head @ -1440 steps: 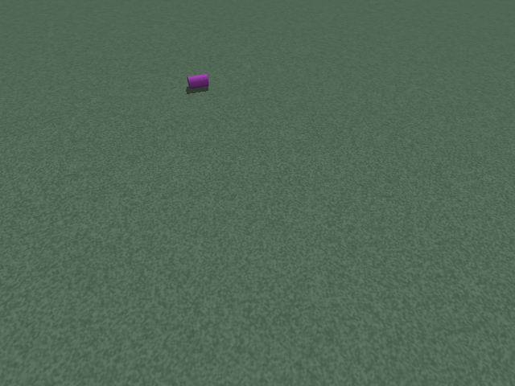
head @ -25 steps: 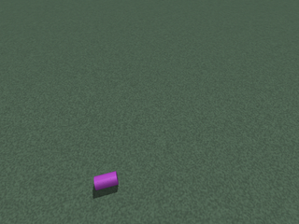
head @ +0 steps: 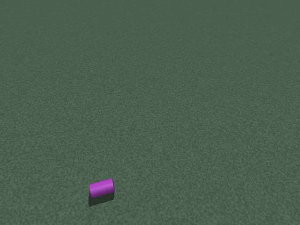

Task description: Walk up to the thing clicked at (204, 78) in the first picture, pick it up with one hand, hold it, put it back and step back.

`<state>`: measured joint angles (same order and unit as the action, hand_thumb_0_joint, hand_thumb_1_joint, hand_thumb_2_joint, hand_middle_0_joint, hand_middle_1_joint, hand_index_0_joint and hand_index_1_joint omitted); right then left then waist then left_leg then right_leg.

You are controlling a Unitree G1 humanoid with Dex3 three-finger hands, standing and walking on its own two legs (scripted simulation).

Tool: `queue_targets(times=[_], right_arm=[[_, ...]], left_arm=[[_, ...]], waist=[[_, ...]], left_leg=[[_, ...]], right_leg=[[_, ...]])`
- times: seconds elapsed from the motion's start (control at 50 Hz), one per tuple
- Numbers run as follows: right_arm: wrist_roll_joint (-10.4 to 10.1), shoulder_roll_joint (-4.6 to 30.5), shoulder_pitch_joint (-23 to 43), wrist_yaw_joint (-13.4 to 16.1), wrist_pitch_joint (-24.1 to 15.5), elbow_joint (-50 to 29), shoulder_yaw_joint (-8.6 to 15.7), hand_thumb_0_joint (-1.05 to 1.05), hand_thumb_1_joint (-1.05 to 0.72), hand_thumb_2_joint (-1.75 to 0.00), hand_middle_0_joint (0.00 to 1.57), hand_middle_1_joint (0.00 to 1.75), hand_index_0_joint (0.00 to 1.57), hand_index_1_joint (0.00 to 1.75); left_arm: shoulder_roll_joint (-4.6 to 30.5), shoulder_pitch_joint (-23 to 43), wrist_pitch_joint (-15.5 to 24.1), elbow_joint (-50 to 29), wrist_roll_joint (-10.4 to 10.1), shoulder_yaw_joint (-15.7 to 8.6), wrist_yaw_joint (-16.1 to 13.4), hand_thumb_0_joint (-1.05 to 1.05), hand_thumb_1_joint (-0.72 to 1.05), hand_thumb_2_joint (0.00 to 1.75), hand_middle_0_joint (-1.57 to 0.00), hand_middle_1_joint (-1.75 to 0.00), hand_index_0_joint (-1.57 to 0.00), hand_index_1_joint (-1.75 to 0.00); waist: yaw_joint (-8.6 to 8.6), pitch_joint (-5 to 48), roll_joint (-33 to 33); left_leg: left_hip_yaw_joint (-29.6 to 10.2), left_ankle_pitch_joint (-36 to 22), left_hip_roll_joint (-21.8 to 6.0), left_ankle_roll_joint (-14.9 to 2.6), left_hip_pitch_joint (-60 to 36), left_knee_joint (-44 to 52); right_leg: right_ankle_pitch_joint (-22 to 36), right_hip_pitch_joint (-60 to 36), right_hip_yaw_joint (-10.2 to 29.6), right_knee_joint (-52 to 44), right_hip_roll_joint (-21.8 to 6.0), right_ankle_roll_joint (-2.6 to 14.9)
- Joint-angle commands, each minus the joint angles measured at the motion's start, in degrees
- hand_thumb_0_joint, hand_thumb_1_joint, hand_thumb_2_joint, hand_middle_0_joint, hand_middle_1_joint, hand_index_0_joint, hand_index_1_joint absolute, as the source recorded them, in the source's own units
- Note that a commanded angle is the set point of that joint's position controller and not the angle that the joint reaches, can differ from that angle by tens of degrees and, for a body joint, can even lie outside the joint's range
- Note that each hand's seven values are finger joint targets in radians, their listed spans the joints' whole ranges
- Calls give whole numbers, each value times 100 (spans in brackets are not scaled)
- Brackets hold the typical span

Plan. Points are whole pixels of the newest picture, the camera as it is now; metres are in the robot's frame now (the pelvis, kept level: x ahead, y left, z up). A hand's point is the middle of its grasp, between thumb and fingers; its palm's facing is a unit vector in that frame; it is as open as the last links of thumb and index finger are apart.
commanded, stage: walk up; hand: left
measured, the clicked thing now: (102, 187) +0.47 +0.29 -0.74
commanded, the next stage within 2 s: stand in 0.52 s
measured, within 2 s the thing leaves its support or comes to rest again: neither
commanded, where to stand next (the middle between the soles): +0.04 -0.01 m, yaw +0 degrees
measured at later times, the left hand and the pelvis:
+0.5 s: hand out of the picture +0.08 +0.26 -0.16, palm faces +0.00 -0.94 -0.34, open 7.3 cm; pelvis +0.01 +0.01 +0.00, yaw +0 degrees
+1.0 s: hand out of the picture +0.08 +0.26 -0.15, palm faces -0.01 -0.94 -0.34, open 7.3 cm; pelvis +0.01 +0.00 +0.00, yaw +0 degrees
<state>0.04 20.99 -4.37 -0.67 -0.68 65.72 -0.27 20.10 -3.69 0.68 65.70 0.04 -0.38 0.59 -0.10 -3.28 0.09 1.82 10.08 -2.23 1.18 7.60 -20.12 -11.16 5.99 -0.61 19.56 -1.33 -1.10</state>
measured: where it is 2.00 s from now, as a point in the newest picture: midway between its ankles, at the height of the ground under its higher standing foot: outside the picture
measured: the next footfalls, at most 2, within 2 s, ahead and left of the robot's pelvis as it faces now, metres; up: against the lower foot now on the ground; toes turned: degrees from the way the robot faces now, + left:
none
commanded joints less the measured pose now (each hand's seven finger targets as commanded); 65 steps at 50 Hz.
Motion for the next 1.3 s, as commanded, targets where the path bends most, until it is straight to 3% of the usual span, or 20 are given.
queue_targets(times=[0.0, 0.44, 0.48, 0.54, 0.82, 1.28], right_arm=[[8, 1183, 255, 66, -130, -279, 248, 0, -90, -90, 20, 30, 20, 30], [30, 1137, 181, 77, -102, -284, 282, 0, -90, -90, 20, 30, 20, 30], [31, 1147, 192, 78, -105, -290, 295, 0, -90, -90, 20, 30, 20, 30], [35, 1139, 226, 101, -132, -323, 273, 0, -90, -90, 20, 30, 20, 30], [38, 1119, 247, 93, -116, -316, 221, 0, -90, -90, 20, 30, 20, 30], [42, 1124, 128, 87, -110, -343, 238, 0, -90, -90, 20, 30, 20, 30]], left_arm=[[1268, 310, 128, -274, 18, -217, -69, 0, 90, 90, -20, -30, -20, -30], [1222, 157, 111, -261, 56, -221, -84, 0, 90, 90, -20, -30, -20, -30], [1213, 134, 109, -249, 56, -223, -87, 0, 90, 90, -20, -30, -20, -30], [1245, 58, 120, -279, 29, -217, -107, 0, 90, 90, -20, -30, -20, -30], [1261, 70, 107, -354, 37, -199, -91, 0, 90, 90, -20, -30, -20, -30], [1266, 5, 110, -400, 43, -190, -99, 0, 90, 90, -20, -30, -20, -30]], waist=[[18, 556, 38], [25, 477, -4], [22, 542, 23], [14, 564, -26], [31, 540, 91], [28, 559, -51]], left_leg=[[-463, -649, -546, -235, -284, 368], [-526, -642, -511, -237, -202, 482], [-526, -779, -527, -239, -282, 467], [-552, -1421, -624, -193, -403, 415], [-512, -874, -589, -154, -291, 496], [-536, -1011, -605, -173, -342, 447]], right_leg=[[676, 34, 425, -362, -593, 214], [724, -35, 376, -425, -585, 149], [803, -50, 350, -371, -587, 152], [1112, -51, 372, -371, -665, 158], [803, -56, 407, -470, -686, 172], [823, -27, 379, -477, -695, 206]])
